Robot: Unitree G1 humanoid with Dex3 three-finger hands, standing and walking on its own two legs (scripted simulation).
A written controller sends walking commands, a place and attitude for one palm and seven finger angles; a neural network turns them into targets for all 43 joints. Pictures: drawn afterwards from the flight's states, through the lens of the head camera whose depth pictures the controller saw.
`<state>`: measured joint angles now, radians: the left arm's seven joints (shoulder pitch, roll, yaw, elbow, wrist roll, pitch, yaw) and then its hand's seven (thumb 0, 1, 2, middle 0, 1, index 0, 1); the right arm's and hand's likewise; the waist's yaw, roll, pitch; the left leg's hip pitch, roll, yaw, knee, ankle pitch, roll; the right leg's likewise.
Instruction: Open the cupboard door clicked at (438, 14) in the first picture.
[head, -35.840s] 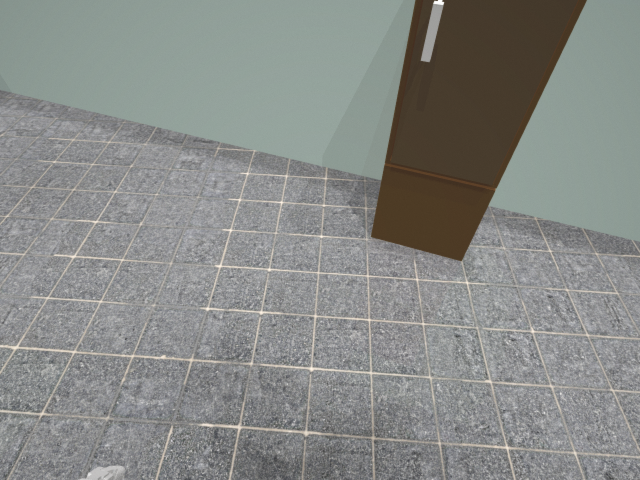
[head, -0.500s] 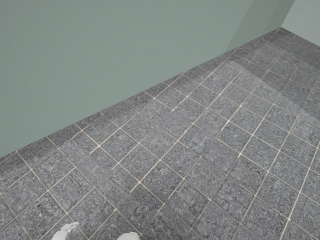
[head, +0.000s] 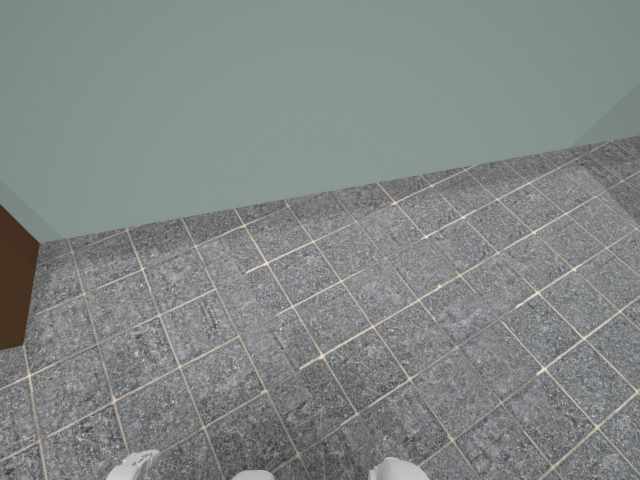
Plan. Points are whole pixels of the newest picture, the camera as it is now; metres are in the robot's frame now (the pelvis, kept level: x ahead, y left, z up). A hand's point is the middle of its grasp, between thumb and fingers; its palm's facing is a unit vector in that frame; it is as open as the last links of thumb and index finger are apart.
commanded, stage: turn to face it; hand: left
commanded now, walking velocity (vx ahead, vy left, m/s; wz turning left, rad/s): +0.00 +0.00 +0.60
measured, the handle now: out of the picture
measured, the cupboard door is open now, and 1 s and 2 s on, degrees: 44 44 44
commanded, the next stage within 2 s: take the last steps up to it in 1.68 s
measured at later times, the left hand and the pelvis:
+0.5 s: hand out of the picture +0.00 +0.21 -0.18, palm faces +0.33 -0.91 -0.23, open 7.4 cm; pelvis +0.01 -0.01 -0.01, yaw +18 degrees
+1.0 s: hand out of the picture -0.05 +0.18 -0.19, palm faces +0.61 -0.76 -0.22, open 7.4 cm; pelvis +0.02 -0.02 -0.01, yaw +38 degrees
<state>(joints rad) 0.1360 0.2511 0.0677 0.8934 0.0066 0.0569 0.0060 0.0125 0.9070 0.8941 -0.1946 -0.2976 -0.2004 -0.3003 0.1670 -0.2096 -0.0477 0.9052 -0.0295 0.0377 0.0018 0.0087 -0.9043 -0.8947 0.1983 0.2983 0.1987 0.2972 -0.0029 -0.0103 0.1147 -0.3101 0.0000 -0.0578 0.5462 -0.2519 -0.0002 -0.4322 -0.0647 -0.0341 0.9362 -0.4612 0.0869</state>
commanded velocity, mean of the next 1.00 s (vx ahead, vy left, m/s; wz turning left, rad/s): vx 0.00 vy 0.00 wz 0.60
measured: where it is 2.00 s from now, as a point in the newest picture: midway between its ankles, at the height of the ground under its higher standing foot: outside the picture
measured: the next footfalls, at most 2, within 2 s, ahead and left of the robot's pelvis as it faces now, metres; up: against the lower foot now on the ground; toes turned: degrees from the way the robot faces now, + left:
right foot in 0.10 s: +0.05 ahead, -0.16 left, +0.00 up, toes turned +1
left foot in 0.38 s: +0.03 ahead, +0.12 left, +0.00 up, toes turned +18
